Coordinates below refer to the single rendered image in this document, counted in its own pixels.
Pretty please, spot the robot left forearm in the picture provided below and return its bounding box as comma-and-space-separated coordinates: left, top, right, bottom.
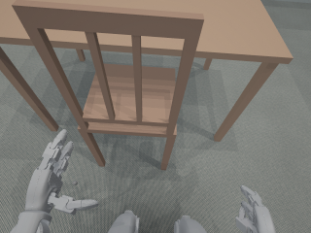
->
10, 210, 52, 233

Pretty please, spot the robot right hand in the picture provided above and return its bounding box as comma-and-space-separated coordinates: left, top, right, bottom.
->
235, 184, 276, 233

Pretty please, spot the table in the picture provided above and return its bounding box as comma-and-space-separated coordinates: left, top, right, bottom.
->
0, 0, 294, 142

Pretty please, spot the left robot thigh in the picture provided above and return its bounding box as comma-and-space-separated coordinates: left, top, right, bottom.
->
108, 214, 140, 233

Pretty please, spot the right robot thigh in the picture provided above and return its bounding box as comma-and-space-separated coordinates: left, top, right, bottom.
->
174, 218, 207, 233

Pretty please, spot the chair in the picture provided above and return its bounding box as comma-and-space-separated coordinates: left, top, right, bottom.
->
12, 0, 204, 171

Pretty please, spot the robot left hand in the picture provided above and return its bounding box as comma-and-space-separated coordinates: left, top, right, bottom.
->
24, 129, 99, 216

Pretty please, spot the robot thigh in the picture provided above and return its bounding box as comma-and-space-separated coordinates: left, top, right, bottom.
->
108, 214, 140, 233
174, 218, 207, 233

